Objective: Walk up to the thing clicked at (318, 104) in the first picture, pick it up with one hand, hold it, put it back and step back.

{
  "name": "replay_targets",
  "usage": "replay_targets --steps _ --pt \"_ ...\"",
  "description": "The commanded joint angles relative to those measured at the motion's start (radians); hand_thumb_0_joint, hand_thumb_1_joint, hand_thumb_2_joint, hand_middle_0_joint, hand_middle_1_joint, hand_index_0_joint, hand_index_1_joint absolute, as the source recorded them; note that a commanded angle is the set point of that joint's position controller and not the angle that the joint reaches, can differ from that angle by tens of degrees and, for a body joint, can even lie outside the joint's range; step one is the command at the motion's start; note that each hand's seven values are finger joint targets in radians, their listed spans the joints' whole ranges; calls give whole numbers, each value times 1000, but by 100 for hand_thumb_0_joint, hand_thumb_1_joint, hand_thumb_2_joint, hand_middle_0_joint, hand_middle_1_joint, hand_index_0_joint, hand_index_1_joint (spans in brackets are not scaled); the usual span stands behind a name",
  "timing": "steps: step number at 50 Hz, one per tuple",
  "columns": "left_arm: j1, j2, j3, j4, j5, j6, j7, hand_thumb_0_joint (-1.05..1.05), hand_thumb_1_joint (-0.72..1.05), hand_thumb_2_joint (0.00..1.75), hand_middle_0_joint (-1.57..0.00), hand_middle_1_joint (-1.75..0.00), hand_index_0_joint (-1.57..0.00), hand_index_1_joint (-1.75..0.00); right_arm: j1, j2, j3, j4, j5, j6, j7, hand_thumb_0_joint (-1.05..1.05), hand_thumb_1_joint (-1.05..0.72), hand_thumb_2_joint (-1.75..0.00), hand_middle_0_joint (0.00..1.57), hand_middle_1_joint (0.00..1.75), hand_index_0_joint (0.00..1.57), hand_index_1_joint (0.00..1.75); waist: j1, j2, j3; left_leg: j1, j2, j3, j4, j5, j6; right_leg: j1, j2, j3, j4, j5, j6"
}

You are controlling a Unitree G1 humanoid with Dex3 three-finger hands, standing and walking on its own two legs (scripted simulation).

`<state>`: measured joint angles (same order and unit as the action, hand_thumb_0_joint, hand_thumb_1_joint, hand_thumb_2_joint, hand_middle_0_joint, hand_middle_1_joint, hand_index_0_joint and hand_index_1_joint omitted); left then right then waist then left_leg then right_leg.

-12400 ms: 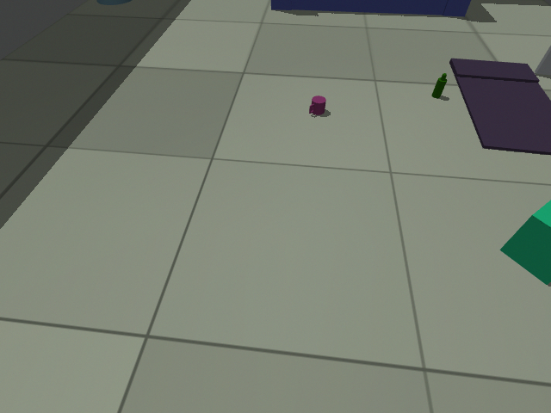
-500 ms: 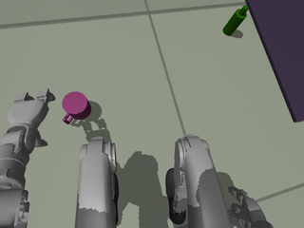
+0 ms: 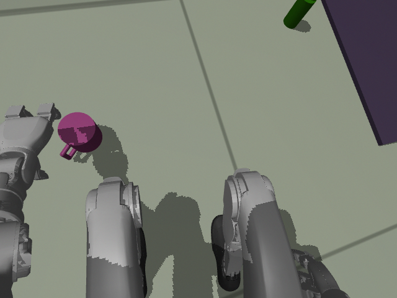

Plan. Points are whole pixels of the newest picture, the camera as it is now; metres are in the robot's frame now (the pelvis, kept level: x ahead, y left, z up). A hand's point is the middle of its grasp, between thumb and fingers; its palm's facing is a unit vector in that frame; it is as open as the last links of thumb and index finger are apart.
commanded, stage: rise first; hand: left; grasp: from above
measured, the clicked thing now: (78, 138) +0.46 +0.29 -0.30
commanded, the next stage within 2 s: approach in 0.36 s
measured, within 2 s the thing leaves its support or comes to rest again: neither
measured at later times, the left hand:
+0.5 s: hand (48, 145) +0.41 +0.32 -0.19, palm faces -0.46 -0.08 -0.88, open 14.1 cm
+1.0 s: hand (86, 106) +0.51 +0.25 -0.19, palm faces -0.36 -0.03 -0.93, open 14.0 cm
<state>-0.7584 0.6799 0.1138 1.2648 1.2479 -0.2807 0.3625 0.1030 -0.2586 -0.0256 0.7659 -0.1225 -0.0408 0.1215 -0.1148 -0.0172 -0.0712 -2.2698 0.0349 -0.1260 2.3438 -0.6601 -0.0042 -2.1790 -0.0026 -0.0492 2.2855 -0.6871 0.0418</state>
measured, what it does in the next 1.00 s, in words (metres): stands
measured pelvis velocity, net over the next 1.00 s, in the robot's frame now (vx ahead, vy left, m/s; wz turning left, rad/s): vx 0.01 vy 0.00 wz -0.04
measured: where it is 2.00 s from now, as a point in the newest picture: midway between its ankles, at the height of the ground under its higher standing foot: (182, 270)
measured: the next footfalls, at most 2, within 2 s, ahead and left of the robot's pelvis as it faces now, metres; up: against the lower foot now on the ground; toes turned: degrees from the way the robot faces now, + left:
none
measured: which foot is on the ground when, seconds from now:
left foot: down 0.00-1.00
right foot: down 0.00-1.00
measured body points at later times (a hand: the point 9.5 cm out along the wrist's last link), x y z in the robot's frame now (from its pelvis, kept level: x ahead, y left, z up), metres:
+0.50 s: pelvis +0.01 +0.00 -0.01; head +0.24 +0.06 +0.37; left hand +0.43 +0.32 -0.14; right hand +0.10 -0.28 -0.13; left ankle +0.09 +0.13 -0.31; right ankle +0.10 -0.13 -0.31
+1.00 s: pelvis +0.01 +0.00 -0.03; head +0.26 +0.05 +0.34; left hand +0.52 +0.25 -0.14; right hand +0.03 -0.28 -0.13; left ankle +0.09 +0.13 -0.31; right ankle +0.10 -0.13 -0.31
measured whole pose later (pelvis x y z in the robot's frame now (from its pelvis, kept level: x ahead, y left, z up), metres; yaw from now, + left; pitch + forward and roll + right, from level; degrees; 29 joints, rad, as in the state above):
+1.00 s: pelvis +0.01 +0.00 -0.03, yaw -3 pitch +34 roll -8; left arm -1.06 0.71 0.12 1.53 1.28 -0.09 0.51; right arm 0.14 -0.28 0.08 0.75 -0.17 -0.07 0.15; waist -0.29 0.00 -0.02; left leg -2.37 0.05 -0.16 2.44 -0.68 -0.01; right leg -2.29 0.02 -0.07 2.36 -0.68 0.04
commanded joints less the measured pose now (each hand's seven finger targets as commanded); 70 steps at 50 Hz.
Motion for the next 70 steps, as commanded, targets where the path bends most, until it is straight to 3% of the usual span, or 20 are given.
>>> replay_targets --steps 1,22,23,24,31,35,39,42,43,46,48,52,54,57,60,63,65,66,67,70 --pt "-272 276 60 -104 -5 -5 63 0 -55 101 -6 -102 -6 -102 174 -231 -71 -20 -1 -11 -8 0 -90 -90 20 30 20 30 1 223 -651 532 -26 87 -248 107 28 229 37 -87 -229 142 -79" --pt "-299 280 61 -38 6 8 95 0 -54 99 -6 -104 -7 -103 187 -228 -60 3 -19 -15 0 0 -91 -90 20 30 20 30 -24 213 -671 489 -27 95 -184 153 33 258 41 -88 -202 199 -74" --pt "-305 285 59 -47 8 7 96 0 -61 107 -7 -100 -4 -103 185 -226 -55 1 -20 -13 0 0 -91 -90 20 30 20 30 -23 210 -681 488 -29 97 -181 164 34 273 43 -84 -207 211 -73" --pt "-297 279 59 -43 7 8 98 0 -54 99 -6 -106 -7 -104 189 -226 -57 3 -19 -13 1 0 -91 -90 20 30 20 30 -22 211 -682 485 -30 98 -182 167 34 277 42 -84 -204 213 -73" --pt "-497 165 -60 2 6 11 118 0 -53 97 -6 -107 -8 -105 212 -241 -41 21 -27 -30 2 0 -91 -90 20 30 20 30 -123 239 -609 476 -20 71 -176 113 27 173 46 -109 -195 173 -77" --pt "-588 144 -85 57 25 29 154 0 -53 99 -6 -107 -7 -106 226 -250 -22 32 -40 -43 -1 0 -90 -90 20 30 20 30 -160 268 -617 495 -20 67 -164 121 23 160 45 -118 -182 182 -72" --pt "-616 229 -35 123 63 86 208 0 -53 98 -6 -107 -7 -106 221 -262 0 23 -51 -45 -2 0 -91 -90 20 30 20 30 -143 363 -659 538 -17 70 -167 156 11 153 43 -123 -142 219 -79" --pt "-610 308 26 171 70 139 230 0 -54 98 -6 -107 -7 -106 223 -262 21 4 -56 -40 6 0 -91 -90 20 30 20 30 -135 356 -669 484 -22 92 -153 165 23 202 45 -111 -152 241 -79" --pt "-610 303 23 201 66 160 228 0 -54 98 -6 -107 -7 -106 221 -262 28 -6 -60 -43 10 0 -91 -90 20 30 20 30 -143 337 -650 465 -21 95 -147 155 28 202 44 -110 -153 240 -76" --pt "-602 348 42 153 37 204 208 0 -56 99 -6 -106 -7 -105 212 -268 39 -32 -48 -34 15 0 -91 -90 20 30 20 30 -122 371 -720 470 -18 101 -147 185 33 264 50 -101 -159 274 -74" --pt "-541 355 42 170 9 229 176 0 -54 97 -6 -107 -7 -106 210 -260 40 -37 -37 -28 19 0 -91 -90 20 30 20 30 -105 321 -740 424 -18 108 -135 196 44 330 56 -91 -169 290 -67" --pt "-410 330 14 247 -67 250 69 0 -52 95 -6 -109 -8 -106 214 -253 40 -41 -19 -17 19 0 -91 -90 20 30 20 30 -112 162 -618 286 -21 103 -129 151 66 393 64 -79 -200 249 -52" --pt "-362 346 17 231 -90 235 12 0 -53 95 -6 -109 -8 -107 219 -256 40 -42 -11 -9 16 0 -90 -90 20 30 20 30 -104 98 -603 251 -23 102 -124 138 72 434 65 -73 -211 235 -44" --pt "-320 315 4 169 -117 174 -63 0 -50 92 -6 -113 -9 -109 234 -260 41 -32 -17 -8 18 0 -91 -90 20 30 20 30 -105 104 -576 256 -27 87 -134 142 63 429 59 -84 -192 231 -49" --pt "-388 286 -1 -16 -122 62 -84 0 -50 91 -6 -110 -10 -106 253 -279 24 -34 -20 -4 16 0 -90 -90 20 30 20 30 -126 161 -589 333 -24 69 -113 163 40 372 59 -107 -185 232 -64" --pt "-427 301 7 -194 -95 -60 -35 0 -49 91 -6 -107 -9 -104 261 -274 7 -37 -24 1 12 0 -90 -90 20 30 20 30 -116 268 -676 442 -20 58 -103 174 20 340 60 -111 -168 234 -68" --pt "-393 233 -41 -76 -40 -85 14 0 -51 94 -6 -105 -8 -103 237 -261 9 -23 -35 11 12 0 -90 -90 20 30 20 30 -131 278 -610 443 -19 56 -105 139 15 256 61 -122 -153 197 -72" --pt "-375 175 -72 28 -23 -88 42 0 -52 95 -6 -104 -7 -102 226 -256 15 -11 -41 13 13 0 -90 -90 20 30 20 30 -157 250 -536 419 -18 50 -107 115 15 215 64 -133 -152 177 -72" --pt "-423 163 -75 74 -8 -93 80 0 -52 95 -6 -102 -7 -101 224 -262 21 -3 -49 10 13 0 -90 -90 20 30 20 30 -184 236 -497 425 -17 39 -114 98 14 175 62 -147 -149 159 -71" --pt "-506 254 -32 92 61 -93 185 0 -53 98 -6 -100 -6 -100 210 -292 27 4 -64 -6 12 0 -89 -90 20 30 20 30 -167 326 -523 495 -17 27 -136 102 2 114 56 -169 -114 160 -76"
